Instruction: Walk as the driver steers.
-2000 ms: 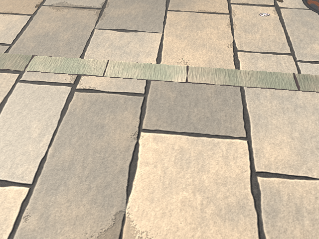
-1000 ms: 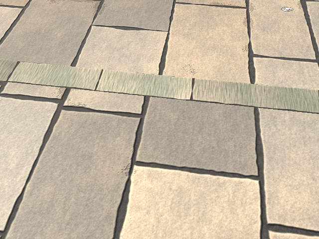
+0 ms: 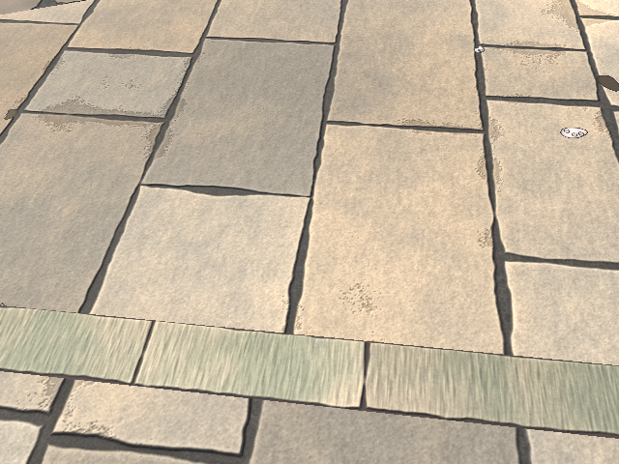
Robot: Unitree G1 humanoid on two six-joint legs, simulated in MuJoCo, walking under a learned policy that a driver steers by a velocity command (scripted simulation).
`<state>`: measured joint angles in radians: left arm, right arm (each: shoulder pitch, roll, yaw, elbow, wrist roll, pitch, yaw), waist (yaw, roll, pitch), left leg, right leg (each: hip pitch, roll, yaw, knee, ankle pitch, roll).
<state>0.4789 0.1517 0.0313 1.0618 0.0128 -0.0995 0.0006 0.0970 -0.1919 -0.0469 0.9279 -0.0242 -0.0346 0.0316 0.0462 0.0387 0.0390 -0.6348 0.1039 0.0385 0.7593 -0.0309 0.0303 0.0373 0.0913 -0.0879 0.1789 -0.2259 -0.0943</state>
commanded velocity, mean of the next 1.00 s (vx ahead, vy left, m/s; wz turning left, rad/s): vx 0.50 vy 0.00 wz -0.23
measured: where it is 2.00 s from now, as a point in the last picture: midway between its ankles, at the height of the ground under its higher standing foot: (400, 287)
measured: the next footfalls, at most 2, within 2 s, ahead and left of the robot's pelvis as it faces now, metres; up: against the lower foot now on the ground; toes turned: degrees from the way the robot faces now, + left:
left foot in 0.16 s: +0.27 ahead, +0.11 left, +0.00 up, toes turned +4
right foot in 0.76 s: +0.55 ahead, -0.07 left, +0.00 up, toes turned -13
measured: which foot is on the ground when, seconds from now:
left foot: up 0.00-0.14, down 0.16-0.78, up 0.80-1.00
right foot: down 0.00-0.18, up 0.20-0.74, down 0.76-1.00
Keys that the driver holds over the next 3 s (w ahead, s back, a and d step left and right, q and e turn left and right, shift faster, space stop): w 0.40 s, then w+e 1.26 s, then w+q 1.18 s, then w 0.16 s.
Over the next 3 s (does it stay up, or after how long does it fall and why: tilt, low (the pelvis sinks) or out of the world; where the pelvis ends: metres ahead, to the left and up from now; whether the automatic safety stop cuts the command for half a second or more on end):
stays up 1.54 -0.35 -0.15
